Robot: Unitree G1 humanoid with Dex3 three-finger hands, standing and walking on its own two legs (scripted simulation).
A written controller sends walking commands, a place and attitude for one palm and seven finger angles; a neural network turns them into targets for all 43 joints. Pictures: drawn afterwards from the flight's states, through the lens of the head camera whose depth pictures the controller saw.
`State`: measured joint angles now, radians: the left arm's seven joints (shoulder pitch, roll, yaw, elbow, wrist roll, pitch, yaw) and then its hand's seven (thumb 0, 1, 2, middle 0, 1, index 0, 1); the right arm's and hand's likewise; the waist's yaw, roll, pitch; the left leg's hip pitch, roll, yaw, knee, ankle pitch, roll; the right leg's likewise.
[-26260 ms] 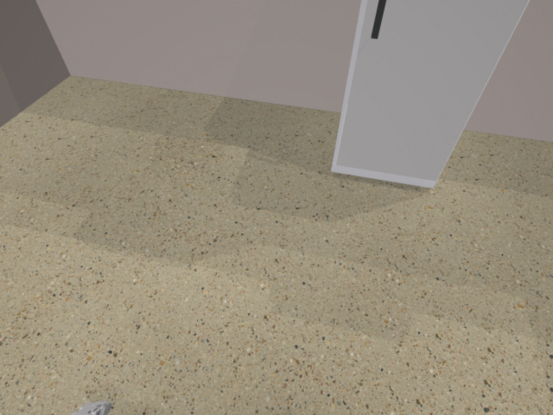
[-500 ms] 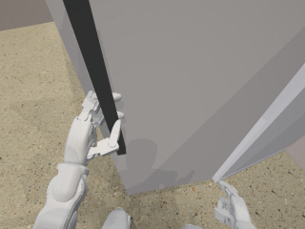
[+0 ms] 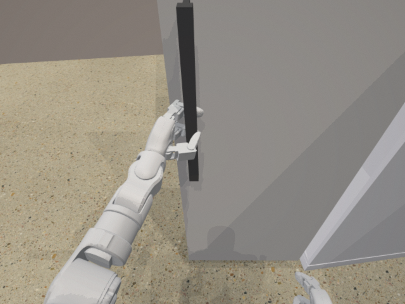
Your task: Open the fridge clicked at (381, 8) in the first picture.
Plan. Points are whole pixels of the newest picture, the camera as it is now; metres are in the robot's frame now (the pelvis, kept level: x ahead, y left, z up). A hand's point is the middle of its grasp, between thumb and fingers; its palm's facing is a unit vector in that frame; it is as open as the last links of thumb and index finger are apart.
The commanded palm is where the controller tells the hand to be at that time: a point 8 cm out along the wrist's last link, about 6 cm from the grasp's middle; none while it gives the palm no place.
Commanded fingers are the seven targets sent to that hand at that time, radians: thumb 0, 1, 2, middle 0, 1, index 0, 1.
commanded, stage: stop walking and hold the door back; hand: left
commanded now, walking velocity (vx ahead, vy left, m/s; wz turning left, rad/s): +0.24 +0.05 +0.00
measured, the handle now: (191, 109) +0.44 +0.07 +0.18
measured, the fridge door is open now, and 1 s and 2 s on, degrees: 82 78 76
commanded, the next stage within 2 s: loosen the grip on the handle in 0.70 s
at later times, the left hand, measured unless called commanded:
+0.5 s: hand (189, 136) +0.41 +0.07 +0.14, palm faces -0.18 -0.96 -0.22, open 7.3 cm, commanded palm +0.40 +0.13 +0.13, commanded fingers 0.00 0.90 0.90 -0.45 -1.40 -0.45 -1.40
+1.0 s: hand (184, 132) +0.42 +0.09 +0.14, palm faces -0.15 -0.97 -0.17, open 8.3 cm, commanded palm +0.39 +0.13 +0.14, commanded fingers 0.00 -0.43 0.26 -0.44 -1.38 -0.44 -1.38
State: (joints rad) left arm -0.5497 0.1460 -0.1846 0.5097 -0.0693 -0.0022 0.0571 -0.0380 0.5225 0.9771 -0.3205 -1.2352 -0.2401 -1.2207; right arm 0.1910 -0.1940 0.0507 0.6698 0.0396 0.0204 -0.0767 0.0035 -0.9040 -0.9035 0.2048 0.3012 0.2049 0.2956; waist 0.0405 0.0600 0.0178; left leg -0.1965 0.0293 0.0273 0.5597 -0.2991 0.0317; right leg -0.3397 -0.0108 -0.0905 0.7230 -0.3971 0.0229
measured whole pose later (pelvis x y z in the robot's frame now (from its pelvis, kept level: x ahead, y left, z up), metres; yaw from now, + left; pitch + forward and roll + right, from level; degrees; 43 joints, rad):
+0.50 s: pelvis -0.02 +0.03 +0.00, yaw -4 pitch -3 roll -1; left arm -0.67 0.19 -0.06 0.61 -0.04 -0.09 0.04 -0.04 0.56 0.95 -0.28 -1.26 -0.20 -1.21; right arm 0.31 -0.23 0.01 0.75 0.03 -0.04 -0.08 0.01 -0.91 -0.90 0.20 0.30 0.20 0.29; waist -0.03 0.04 0.11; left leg -0.24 0.09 0.16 0.55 -0.25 0.02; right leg -0.32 -0.02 -0.07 0.67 -0.38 0.01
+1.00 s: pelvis -0.02 +0.02 +0.00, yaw -3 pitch +1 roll +1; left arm -0.75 0.19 0.02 0.86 -0.02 -0.15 -0.01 -0.05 0.32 0.72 -0.37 -1.31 -0.31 -1.30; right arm 0.22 -0.26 0.01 0.65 0.03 -0.14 0.01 0.00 -0.90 -0.90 0.21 0.30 0.21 0.30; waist -0.04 -0.02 -0.02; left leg -0.31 0.04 0.15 0.52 -0.22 0.01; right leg -0.34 -0.07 -0.09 0.56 -0.23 -0.01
